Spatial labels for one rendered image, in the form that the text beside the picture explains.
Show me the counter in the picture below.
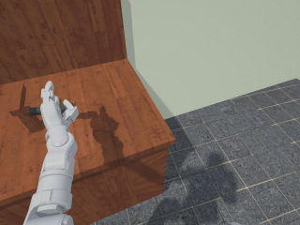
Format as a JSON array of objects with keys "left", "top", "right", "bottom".
[{"left": 0, "top": 0, "right": 176, "bottom": 225}]

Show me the left robot forearm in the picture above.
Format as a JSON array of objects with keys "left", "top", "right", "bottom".
[{"left": 23, "top": 125, "right": 78, "bottom": 225}]

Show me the robot left upper arm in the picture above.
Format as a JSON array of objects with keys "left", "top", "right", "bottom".
[{"left": 25, "top": 214, "right": 74, "bottom": 225}]

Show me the left robot hand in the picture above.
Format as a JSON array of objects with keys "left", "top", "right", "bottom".
[{"left": 40, "top": 81, "right": 79, "bottom": 131}]

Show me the tap lever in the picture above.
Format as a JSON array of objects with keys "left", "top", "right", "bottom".
[{"left": 29, "top": 102, "right": 74, "bottom": 116}]

